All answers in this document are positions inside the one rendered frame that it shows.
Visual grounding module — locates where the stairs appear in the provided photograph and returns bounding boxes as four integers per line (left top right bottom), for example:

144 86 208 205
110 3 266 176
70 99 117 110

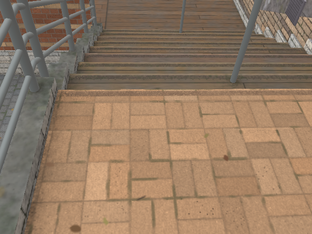
66 29 312 90

